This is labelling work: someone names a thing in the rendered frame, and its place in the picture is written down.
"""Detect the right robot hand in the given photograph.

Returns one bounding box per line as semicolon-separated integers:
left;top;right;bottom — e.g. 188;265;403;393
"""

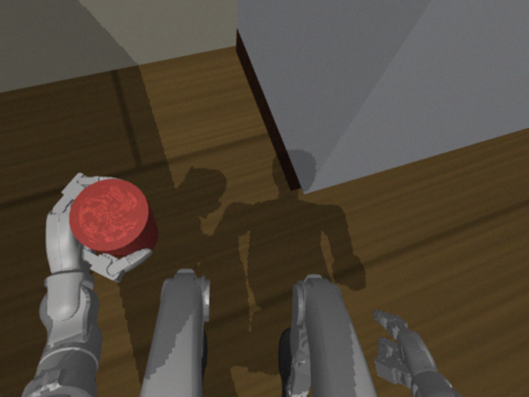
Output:
373;309;439;389

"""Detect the right robot arm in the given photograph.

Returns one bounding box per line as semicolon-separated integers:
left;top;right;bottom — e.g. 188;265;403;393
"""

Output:
411;371;462;397

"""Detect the left robot arm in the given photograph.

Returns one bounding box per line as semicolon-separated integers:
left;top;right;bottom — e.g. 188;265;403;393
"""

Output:
21;270;102;397

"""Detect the right robot foot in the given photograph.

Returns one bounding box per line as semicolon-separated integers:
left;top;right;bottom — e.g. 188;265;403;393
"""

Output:
279;328;308;397

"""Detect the left robot hand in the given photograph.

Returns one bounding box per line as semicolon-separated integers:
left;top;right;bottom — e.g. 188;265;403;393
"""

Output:
45;173;153;283

